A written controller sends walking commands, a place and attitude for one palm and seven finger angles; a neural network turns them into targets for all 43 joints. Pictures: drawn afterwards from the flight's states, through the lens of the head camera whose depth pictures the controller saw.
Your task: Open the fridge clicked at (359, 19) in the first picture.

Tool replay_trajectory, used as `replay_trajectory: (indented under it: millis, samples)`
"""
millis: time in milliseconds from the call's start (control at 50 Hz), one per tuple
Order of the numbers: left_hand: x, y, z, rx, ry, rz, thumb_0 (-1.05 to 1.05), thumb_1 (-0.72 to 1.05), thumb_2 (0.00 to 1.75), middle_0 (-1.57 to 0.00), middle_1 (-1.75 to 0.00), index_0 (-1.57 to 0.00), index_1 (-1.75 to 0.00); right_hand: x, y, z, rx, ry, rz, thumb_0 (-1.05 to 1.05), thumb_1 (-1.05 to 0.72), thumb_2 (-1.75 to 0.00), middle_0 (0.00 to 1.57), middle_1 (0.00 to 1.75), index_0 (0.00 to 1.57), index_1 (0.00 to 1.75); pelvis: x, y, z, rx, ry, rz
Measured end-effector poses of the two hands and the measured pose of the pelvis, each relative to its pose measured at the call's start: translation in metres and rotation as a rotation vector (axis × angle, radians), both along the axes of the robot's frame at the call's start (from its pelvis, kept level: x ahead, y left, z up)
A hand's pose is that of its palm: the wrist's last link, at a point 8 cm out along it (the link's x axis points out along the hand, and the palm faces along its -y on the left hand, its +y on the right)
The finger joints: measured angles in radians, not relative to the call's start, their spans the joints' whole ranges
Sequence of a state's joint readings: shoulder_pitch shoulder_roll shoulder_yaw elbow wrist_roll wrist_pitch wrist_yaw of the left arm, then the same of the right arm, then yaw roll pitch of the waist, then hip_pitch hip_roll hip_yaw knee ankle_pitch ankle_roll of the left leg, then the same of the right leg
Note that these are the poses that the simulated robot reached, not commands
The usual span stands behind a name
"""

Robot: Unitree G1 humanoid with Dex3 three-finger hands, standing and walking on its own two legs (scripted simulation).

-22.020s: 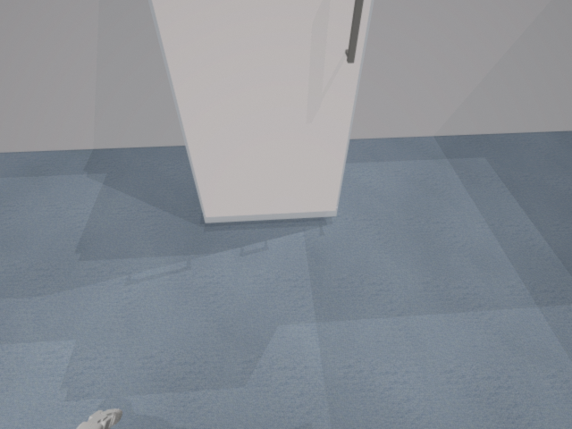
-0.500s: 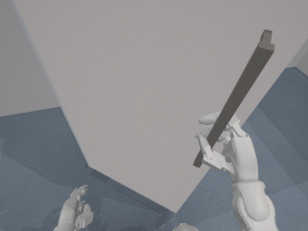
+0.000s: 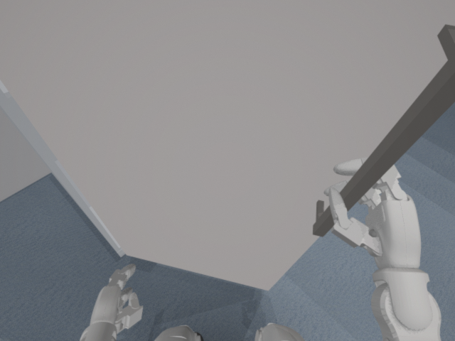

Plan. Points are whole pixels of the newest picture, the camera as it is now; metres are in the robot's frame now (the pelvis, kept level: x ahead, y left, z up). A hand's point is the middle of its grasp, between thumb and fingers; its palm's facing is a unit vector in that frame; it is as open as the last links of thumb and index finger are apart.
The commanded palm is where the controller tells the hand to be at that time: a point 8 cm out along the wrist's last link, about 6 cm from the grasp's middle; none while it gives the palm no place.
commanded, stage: walk backward, drawing the door open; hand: right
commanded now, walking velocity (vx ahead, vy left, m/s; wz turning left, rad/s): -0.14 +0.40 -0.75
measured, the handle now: (363, 165) +0.32 -0.13 +0.20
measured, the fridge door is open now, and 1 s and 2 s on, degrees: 59 72 70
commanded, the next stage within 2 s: stop walking and hold the door back in 0.28 s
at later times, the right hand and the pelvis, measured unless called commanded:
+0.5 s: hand (298, 313) +0.15 -0.05 +0.15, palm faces +0.59 +0.73 -0.35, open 6.2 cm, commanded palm +0.13 -0.10 +0.15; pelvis -0.03 +0.25 +0.00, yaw -21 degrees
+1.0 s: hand (307, 283) +0.18 -0.06 +0.15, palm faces +0.75 +0.59 -0.31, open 5.5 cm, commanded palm +0.14 -0.11 +0.15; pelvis -0.07 +0.38 -0.02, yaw -27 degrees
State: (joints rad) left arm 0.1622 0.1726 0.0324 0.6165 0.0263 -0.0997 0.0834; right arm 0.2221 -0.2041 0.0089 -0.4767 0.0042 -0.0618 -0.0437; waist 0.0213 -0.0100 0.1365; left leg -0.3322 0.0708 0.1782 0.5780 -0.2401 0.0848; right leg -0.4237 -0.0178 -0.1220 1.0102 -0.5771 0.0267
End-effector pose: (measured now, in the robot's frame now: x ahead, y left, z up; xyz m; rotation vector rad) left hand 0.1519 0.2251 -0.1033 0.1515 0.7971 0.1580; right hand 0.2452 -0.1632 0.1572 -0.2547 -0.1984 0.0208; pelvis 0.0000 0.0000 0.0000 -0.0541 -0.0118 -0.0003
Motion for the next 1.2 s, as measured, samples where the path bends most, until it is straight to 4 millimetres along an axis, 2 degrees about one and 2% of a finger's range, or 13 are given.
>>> replay_trajectory:
  millis: [100,240,380,440,520,640,740,820,920,960,1000,1060,1200]
  samples:
    - [0.003,0.029,0.005,0.051,-0.073,-0.092,0.01,0.91,0.9,-0.2,-0.3,-0.2,-0.3,-0.027,0.012,-0.006,0.01,-0.089,-0.07,-0.05,-0.64,-0.8,0.46,1.4,0.28,1.38,-0.017,0.04,-0.015,0.024,0.025,-0.075]
    - [0.0,0.083,0.007,0.036,0.027,-0.247,0.01,0.91,0.9,-0.2,-0.3,-0.2,-0.3,-0.069,0.037,-0.003,-0.007,-0.056,-0.285,-0.03,-0.66,-0.82,0.46,1.4,0.28,1.39,-0.029,0.119,0.0,0.073,-0.016,-0.186]
    - [0.03,0.153,-0.018,-0.002,0.028,-0.306,0.01,0.91,0.9,-0.2,-0.3,-0.2,-0.3,-0.111,0.069,-0.002,-0.089,-0.046,-0.553,-0.06,-0.67,-0.83,0.46,1.4,0.25,1.4,-0.03,0.203,-0.016,0.075,-0.02,-0.277]
    - [0.042,0.18,-0.011,0.038,0.029,-0.322,0.01,0.91,0.9,-0.2,-0.3,-0.2,-0.3,-0.13,0.081,0.001,-0.109,-0.014,-0.616,-0.06,-0.66,-0.81,0.46,1.4,0.26,1.4,-0.033,0.227,-0.009,0.039,-0.017,-0.319]
    - [0.055,0.202,0.003,0.083,0.018,-0.39,0.01,0.91,0.9,-0.2,-0.3,-0.2,-0.3,-0.144,0.091,0.002,-0.105,-0.003,-0.678,-0.08,-0.64,-0.8,0.46,1.4,0.31,1.4,-0.035,0.255,0.001,0.016,-0.01,-0.388]
    - [0.067,0.22,0.032,0.105,-0.038,-0.493,0.01,0.91,0.9,-0.2,-0.3,-0.2,-0.3,-0.138,0.094,0.004,-0.013,-0.035,-0.763,-0.06,-0.64,-0.82,0.46,1.4,0.4,1.41,-0.044,0.292,0.011,0.002,0.008,-0.428]
    - [0.062,0.242,0.047,0.094,-0.116,-0.495,0.01,0.91,0.9,-0.2,-0.3,-0.2,-0.3,-0.128,0.089,0.006,0.001,-0.043,-0.774,-0.05,-0.65,-0.83,0.48,1.44,0.43,1.41,-0.066,0.318,0.006,0.037,0.004,-0.422]
    - [0.041,0.265,0.03,0.051,-0.093,-0.463,0.0,0.91,0.9,-0.2,-0.3,-0.2,-0.3,-0.124,0.089,0.009,-0.024,0.013,-0.806,-0.07,-0.65,-0.8,0.48,1.43,0.44,1.4,-0.077,0.337,0.002,0.036,-0.023,-0.459]
    - [0.0,0.302,-0.013,0.069,0.102,-0.468,0.0,0.91,0.9,-0.2,-0.3,-0.2,-0.3,-0.122,0.09,0.011,-0.022,0.063,-0.868,-0.09,-0.65,-0.78,0.47,1.42,0.45,1.4,-0.068,0.362,-0.005,0.044,-0.02,-0.462]
    - [-0.011,0.318,-0.035,0.074,0.165,-0.471,0.0,0.91,0.9,-0.2,-0.3,-0.2,-0.3,-0.12,0.09,0.011,-0.038,0.048,-0.891,-0.09,-0.64,-0.78,0.47,1.41,0.45,1.4,-0.065,0.374,-0.019,0.027,-0.014,-0.466]
    - [-0.02,0.336,-0.046,0.086,0.218,-0.439,0.01,0.91,0.9,-0.2,-0.3,-0.2,-0.3,-0.118,0.091,0.01,-0.037,0.057,-0.912,-0.09,-0.65,-0.79,0.46,1.41,0.45,1.4,-0.069,0.379,-0.019,0.035,-0.033,-0.463]
    - [-0.034,0.36,-0.045,0.093,0.26,-0.387,0.01,0.91,0.89,-0.2,-0.3,-0.2,-0.3,-0.114,0.089,0.012,-0.029,0.089,-0.929,-0.11,-0.64,-0.77,0.46,1.4,0.45,1.4,-0.071,0.381,-0.01,0.01,-0.035,-0.448]
    - [-0.054,0.398,-0.017,0.149,0.242,-0.312,0.01,0.91,0.9,-0.2,-0.3,-0.2,-0.3,-0.096,0.078,0.014,0.05,0.152,-0.916,-0.12,-0.61,-0.79,0.46,1.4,0.45,1.4,-0.073,0.375,0.007,-0.02,-0.013,-0.435]
